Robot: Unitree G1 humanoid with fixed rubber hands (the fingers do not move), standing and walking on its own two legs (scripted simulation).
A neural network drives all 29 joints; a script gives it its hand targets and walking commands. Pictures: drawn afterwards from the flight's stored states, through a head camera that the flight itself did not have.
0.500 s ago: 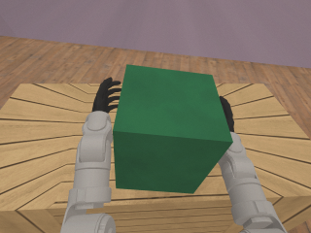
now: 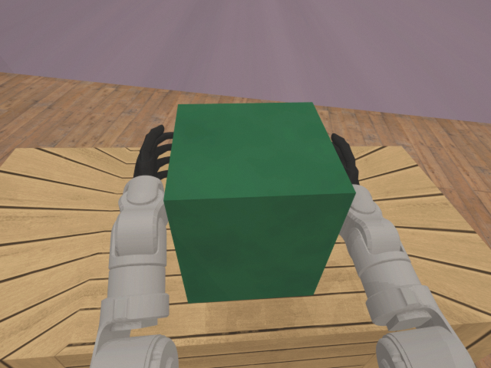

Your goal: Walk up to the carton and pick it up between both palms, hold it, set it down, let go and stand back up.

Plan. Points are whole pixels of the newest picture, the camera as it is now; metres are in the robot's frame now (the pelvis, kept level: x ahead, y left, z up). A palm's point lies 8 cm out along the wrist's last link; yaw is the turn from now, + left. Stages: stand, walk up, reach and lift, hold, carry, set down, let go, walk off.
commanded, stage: reach and lift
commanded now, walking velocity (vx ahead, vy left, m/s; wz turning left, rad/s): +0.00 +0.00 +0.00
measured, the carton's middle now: (249, 204) +0.36 -0.02 +0.13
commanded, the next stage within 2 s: hold in 0.70 s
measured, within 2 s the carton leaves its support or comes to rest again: neither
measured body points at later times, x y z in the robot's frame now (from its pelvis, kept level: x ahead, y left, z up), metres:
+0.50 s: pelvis -0.01 +0.01 +0.00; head -0.04 +0.04 +0.45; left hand +0.38 +0.15 +0.20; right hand +0.37 -0.15 +0.19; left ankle -0.01 +0.14 -0.75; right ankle +0.00 -0.14 -0.75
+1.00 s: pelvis -0.02 +0.00 +0.00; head -0.07 +0.02 +0.45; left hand +0.37 +0.15 +0.23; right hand +0.37 -0.15 +0.21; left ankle -0.01 +0.14 -0.75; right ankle +0.00 -0.14 -0.75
